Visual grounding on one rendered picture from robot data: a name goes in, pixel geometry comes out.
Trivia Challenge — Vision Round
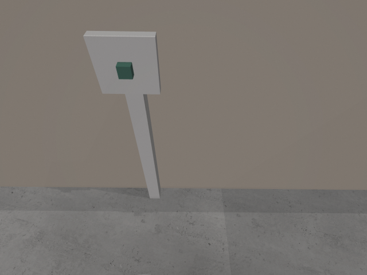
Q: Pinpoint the panel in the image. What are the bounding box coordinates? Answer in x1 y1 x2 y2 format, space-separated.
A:
83 31 161 198

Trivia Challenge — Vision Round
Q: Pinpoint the button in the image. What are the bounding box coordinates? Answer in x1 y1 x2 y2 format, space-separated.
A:
116 62 134 80

